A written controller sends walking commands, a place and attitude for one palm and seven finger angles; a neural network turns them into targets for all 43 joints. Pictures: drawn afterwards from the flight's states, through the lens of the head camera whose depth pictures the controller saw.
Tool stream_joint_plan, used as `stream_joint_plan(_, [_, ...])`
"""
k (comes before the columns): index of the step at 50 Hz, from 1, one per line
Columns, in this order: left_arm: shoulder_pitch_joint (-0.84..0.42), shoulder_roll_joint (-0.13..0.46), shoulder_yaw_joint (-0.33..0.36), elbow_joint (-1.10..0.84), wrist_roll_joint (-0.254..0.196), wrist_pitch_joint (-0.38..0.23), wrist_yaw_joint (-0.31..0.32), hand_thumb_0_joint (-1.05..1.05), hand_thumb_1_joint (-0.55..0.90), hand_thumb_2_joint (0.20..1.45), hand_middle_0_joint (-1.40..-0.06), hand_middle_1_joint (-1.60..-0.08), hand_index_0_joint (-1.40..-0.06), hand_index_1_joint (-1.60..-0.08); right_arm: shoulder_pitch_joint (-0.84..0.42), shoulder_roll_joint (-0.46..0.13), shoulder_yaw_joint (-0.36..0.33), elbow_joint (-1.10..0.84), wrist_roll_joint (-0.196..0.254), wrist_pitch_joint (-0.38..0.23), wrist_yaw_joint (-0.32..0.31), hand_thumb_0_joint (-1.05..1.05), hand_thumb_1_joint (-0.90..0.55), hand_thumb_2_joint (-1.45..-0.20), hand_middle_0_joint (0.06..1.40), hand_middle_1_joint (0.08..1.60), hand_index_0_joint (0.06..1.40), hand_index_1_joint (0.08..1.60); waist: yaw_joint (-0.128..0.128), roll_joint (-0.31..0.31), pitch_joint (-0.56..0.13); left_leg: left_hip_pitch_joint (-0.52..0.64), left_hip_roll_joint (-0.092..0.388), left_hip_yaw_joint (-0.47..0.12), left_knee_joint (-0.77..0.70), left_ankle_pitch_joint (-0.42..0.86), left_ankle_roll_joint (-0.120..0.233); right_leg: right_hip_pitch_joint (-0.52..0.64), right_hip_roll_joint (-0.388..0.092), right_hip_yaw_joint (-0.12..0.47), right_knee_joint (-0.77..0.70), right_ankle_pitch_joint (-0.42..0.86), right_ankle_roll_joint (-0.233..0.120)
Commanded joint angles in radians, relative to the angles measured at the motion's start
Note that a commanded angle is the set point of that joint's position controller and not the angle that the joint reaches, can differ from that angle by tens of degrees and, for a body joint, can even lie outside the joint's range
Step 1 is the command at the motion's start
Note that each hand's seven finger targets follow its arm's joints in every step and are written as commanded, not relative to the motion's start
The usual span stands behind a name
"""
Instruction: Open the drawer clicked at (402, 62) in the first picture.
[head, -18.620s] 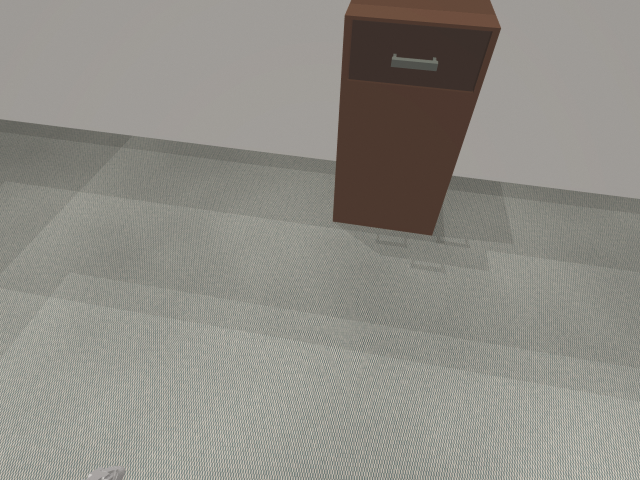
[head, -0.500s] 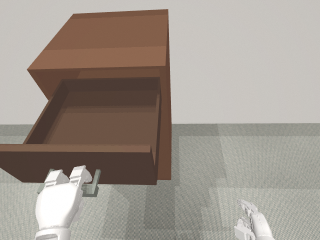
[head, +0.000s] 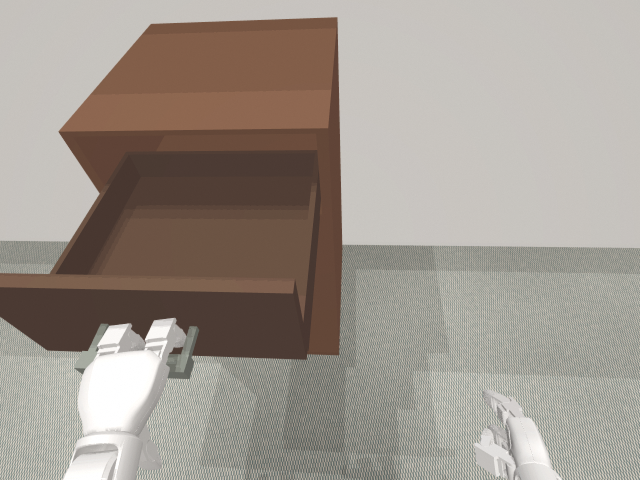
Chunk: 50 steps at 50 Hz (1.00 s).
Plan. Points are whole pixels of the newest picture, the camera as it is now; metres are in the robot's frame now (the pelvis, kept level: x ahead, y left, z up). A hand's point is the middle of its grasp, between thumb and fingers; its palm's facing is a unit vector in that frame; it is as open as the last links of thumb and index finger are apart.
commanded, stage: lift the hand off the handle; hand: left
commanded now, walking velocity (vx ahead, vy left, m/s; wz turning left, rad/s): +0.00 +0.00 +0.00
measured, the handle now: (141, 348) +0.25 +0.27 +0.02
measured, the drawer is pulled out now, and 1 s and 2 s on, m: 0.30 0.30 0.30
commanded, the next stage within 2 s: draw the hand back to the body in 1.40 s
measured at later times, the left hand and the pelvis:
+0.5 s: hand (126, 377) +0.21 +0.26 +0.04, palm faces +0.01 -0.05 -1.00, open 13.1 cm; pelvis -0.01 +0.01 +0.01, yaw +0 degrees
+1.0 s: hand (93, 349) +0.21 +0.27 +0.11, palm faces +0.06 -0.07 -1.00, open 13.2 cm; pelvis +0.00 +0.02 +0.03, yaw +1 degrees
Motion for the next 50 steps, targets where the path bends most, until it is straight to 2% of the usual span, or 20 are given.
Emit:
stream_joint_plan(1, [-0.117, 0.189, 0.142, -0.163, -0.007, 0.0, 0.058, 0.0, -0.5, 0.3, -0.3, -1.2, -0.3, -1.2, -0.118, -0.09, -0.028, -0.147, 0.007, -0.047, -0.007, 0.0, -0.9, -0.9, 0.2, 0.3, 0.2, 0.3, -0.003, -0.024, -0.179, -0.005, -0.047, -0.011, -0.087, 0.209, 0.023, 0.184, -0.008, 0.094, -0.144, 0.209, 0.016])
stream_joint_plan(2, [-0.115, 0.159, 0.115, -0.158, -0.012, 0.005, 0.056, 0.0, -0.5, 0.3, -0.3, -1.2, -0.3, -1.2, -0.12, -0.09, -0.025, -0.152, 0.007, -0.049, -0.007, 0.0, -0.9, -0.9, 0.2, 0.3, 0.2, 0.3, -0.004, -0.035, -0.172, -0.014, -0.047, -0.01, -0.091, 0.198, 0.024, 0.182, -0.012, 0.087, -0.145, 0.197, 0.02])
stream_joint_plan(5, [-0.179, 0.189, 0.134, -0.129, -0.021, 0.007, 0.056, 0.0, -0.5, 0.3, -0.3, -1.2, -0.3, -1.2, -0.116, -0.096, -0.025, -0.143, 0.011, -0.05, -0.015, 0.0, -0.9, -0.9, 0.2, 0.3, 0.2, 0.3, -0.015, -0.073, -0.163, -0.029, -0.046, -0.01, -0.093, 0.178, 0.028, 0.182, -0.016, 0.091, -0.157, 0.178, 0.027])
stream_joint_plan(9, [-0.193, 0.251, 0.184, -0.202, -0.032, 0.014, 0.053, 0.0, -0.5, 0.3, -0.3, -1.2, -0.3, -1.2, -0.127, -0.094, -0.026, -0.147, 0.016, -0.047, -0.026, 0.0, -0.9, -0.9, 0.2, 0.3, 0.2, 0.3, 0.006, 0.001, -0.22, 0.02, -0.05, -0.01, -0.114, 0.207, 0.026, 0.238, -0.015, 0.101, -0.17, 0.19, 0.019])
stream_joint_plan(11, [-0.215, 0.239, 0.173, -0.187, -0.052, 0.015, 0.041, 0.0, -0.5, 0.3, -0.3, -1.2, -0.3, -1.2, -0.133, -0.09, -0.021, -0.142, 0.021, -0.052, -0.031, 0.0, -0.9, -0.9, 0.2, 0.3, 0.2, 0.3, -0.004, -0.04, -0.176, 0.014, -0.047, -0.009, -0.128, 0.181, 0.03, 0.234, -0.019, 0.096, -0.192, 0.157, 0.028])
stream_joint_plan(15, [-0.278, 0.282, 0.197, -0.224, -0.067, 0.0, 0.019, 0.0, -0.5, 0.3, -0.3, -1.2, -0.3, -1.2, -0.144, -0.089, -0.014, -0.144, 0.023, -0.059, -0.044, 0.0, -0.9, -0.9, 0.2, 0.3, 0.2, 0.3, 0.001, -0.015, -0.165, 0.04, -0.047, -0.01, -0.155, 0.167, 0.033, 0.249, -0.025, 0.106, -0.226, 0.103, 0.031])
stream_joint_plan(17, [-0.277, 0.289, 0.207, -0.211, -0.075, -0.01, 0.007, 0.0, -0.5, 0.3, -0.3, -1.2, -0.3, -1.2, -0.143, -0.085, -0.013, -0.138, 0.024, -0.061, -0.047, 0.0, -0.9, -0.9, 0.2, 0.3, 0.2, 0.3, 0.003, -0.034, -0.154, 0.048, -0.048, -0.011, -0.163, 0.166, 0.034, 0.256, -0.026, 0.106, -0.242, 0.095, 0.034])
stream_joint_plan(19, [-0.312, 0.304, 0.218, -0.233, -0.082, -0.021, -0.002, 0.0, -0.5, 0.3, -0.3, -1.2, -0.3, -1.2, -0.145, -0.088, -0.013, -0.136, 0.026, -0.062, -0.051, 0.0, -0.9, -0.9, 0.2, 0.3, 0.2, 0.3, 0.002, 0.009, -0.157, 0.072, -0.048, -0.014, -0.18, 0.18, 0.03, 0.268, -0.022, 0.103, -0.252, 0.095, 0.028])
stream_joint_plan(20, [-0.32, 0.28, 0.193, -0.248, -0.083, -0.028, -0.005, 0.0, -0.5, 0.3, -0.3, -1.2, -0.3, -1.2, -0.142, -0.084, -0.012, -0.136, 0.025, -0.067, -0.048, 0.0, -0.9, -0.9, 0.2, 0.3, 0.2, 0.3, -0.002, 0.015, -0.158, 0.092, -0.046, -0.014, -0.182, 0.194, 0.031, 0.259, -0.023, 0.093, -0.249, 0.113, 0.029])
stream_joint_plan(24, [-0.323, 0.273, 0.185, -0.293, -0.092, -0.037, -0.016, 0.0, -0.5, 0.3, -0.3, -1.2, -0.3, -1.2, -0.136, -0.088, -0.015, -0.135, 0.023, -0.073, -0.043, 0.0, -0.9, -0.9, 0.2, 0.3, 0.2, 0.3, 0.0, 0.023, -0.184, 0.14, -0.042, -0.021, -0.209, 0.248, 0.025, 0.288, -0.015, 0.07, -0.253, 0.165, 0.025])
stream_joint_plan(26, [-0.319, 0.253, 0.162, -0.318, -0.093, -0.036, -0.025, 0.0, -0.5, 0.3, -0.3, -1.2, -0.3, -1.2, -0.143, -0.086, -0.014, -0.138, 0.023, -0.076, -0.036, 0.0, -0.9, -0.9, 0.2, 0.3, 0.2, 0.3, 0.001, 0.01, -0.158, 0.154, -0.038, -0.024, -0.224, 0.258, 0.025, 0.285, -0.014, 0.056, -0.259, 0.172, 0.025])
stream_joint_plan(29, [-0.348, 0.276, 0.17, -0.324, -0.087, -0.016, -0.046, 0.0, -0.5, 0.3, -0.3, -1.2, -0.3, -1.2, -0.152, -0.088, -0.011, -0.132, 0.021, -0.068, -0.036, 0.0, -0.9, -0.9, 0.2, 0.3, 0.2, 0.3, 0.003, -0.006, -0.146, 0.173, -0.037, -0.023, -0.243, 0.268, 0.026, 0.305, -0.014, 0.062, -0.284, 0.173, 0.026])
stream_joint_plan(33, [-0.329, 0.296, 0.179, -0.388, -0.096, -0.009, -0.082, 0.0, -0.5, 0.3, -0.3, -1.2, -0.3, -1.2, -0.164, -0.084, -0.006, -0.139, 0.024, -0.067, -0.033, 0.0, -0.9, -0.9, 0.2, 0.3, 0.2, 0.3, 0.025, 0.036, -0.159, 0.215, -0.036, -0.026, -0.277, 0.306, 0.024, 0.353, -0.013, 0.05, -0.297, 0.201, 0.023])
stream_joint_plan(35, [-0.346, 0.301, 0.179, -0.402, -0.103, -0.008, -0.098, 0.0, -0.5, 0.3, -0.3, -1.2, -0.3, -1.2, -0.172, -0.081, 0.002, -0.139, 0.022, -0.065, -0.034, 0.0, -0.9, -0.9, 0.2, 0.3, 0.2, 0.3, 0.019, 0.01, -0.128, 0.221, -0.035, -0.028, -0.288, 0.307, 0.025, 0.357, -0.016, 0.051, -0.316, 0.198, 0.027])
stream_joint_plan(36, [-0.334, 0.294, 0.176, -0.395, -0.107, -0.006, -0.107, 0.0, -0.5, 0.3, -0.3, -1.2, -0.3, -1.2, -0.175, -0.08, 0.0, -0.133, 0.023, -0.061, -0.032, 0.0, -0.9, -0.9, 0.2, 0.3, 0.2, 0.3, 0.021, 0.026, -0.109, 0.227, -0.035, -0.027, -0.3, 0.31, 0.023, 0.36, -0.013, 0.05, -0.327, 0.197, 0.024])
stream_joint_plan(37, [-0.353, 0.28, 0.156, -0.419, -0.107, -0.008, -0.116, 0.0, -0.5, 0.3, -0.3, -1.2, -0.3, -1.2, -0.172, -0.081, 0.004, -0.137, 0.022, -0.062, -0.03, 0.0, -0.9, -0.9, 0.2, 0.3, 0.2, 0.3, 0.018, 0.024, -0.124, 0.241, -0.035, -0.028, -0.301, 0.323, 0.025, 0.367, -0.016, 0.045, -0.328, 0.21, 0.026])
stream_joint_plan(39, [-0.302, 0.313, 0.199, -0.43, -0.117, -0.004, -0.133, 0.0, -0.5, 0.3, -0.3, -1.2, -0.3, -1.2, -0.18, -0.084, 0.002, -0.138, 0.022, -0.057, -0.027, 0.0, -0.9, -0.9, 0.2, 0.3, 0.2, 0.3, 0.035, 0.035, -0.123, 0.257, -0.034, -0.032, -0.318, 0.353, 0.019, 0.404, -0.011, 0.054, -0.345, 0.233, 0.021])
stream_joint_plan(40, [-0.32, 0.278, 0.156, -0.459, -0.117, -0.004, -0.143, 0.0, -0.5, 0.3, -0.3, -1.2, -0.3, -1.2, -0.18, -0.079, 0.008, -0.141, 0.023, -0.058, -0.022, 0.0, -0.9, -0.9, 0.2, 0.3, 0.2, 0.3, 0.025, 0.033, -0.125, 0.268, -0.031, -0.031, -0.321, 0.36, 0.021, 0.396, -0.016, 0.038, -0.341, 0.232, 0.025])
stream_joint_plan(46, [-0.338, 0.277, 0.142, -0.488, -0.134, 0.022, -0.204, 0.0, -0.5, 0.3, -0.3, -1.2, -0.3, -1.2, -0.184, -0.084, 0.012, -0.136, 0.026, -0.04, -0.01, 0.0, -0.9, -0.9, 0.2, 0.3, 0.2, 0.3, 0.027, 0.01, -0.076, 0.291, -0.025, -0.037, -0.37, 0.387, 0.017, 0.431, -0.01, 0.026, -0.381, 0.247, 0.024])
stream_joint_plan(50, [-0.366, 0.301, 0.149, -0.557, -0.131, 0.024, -0.237, 0.0, -0.5, 0.3, -0.3, -1.2, -0.3, -1.2, -0.193, -0.082, 0.026, -0.145, 0.025, -0.037, -0.003, 0.0, -0.9, -0.9, 0.2, 0.3, 0.2, 0.3, 0.034, 0.033, -0.119, 0.328, -0.022, -0.04, -0.383, 0.425, 0.017, 0.473, -0.015, 0.021, -0.39, 0.265, 0.023])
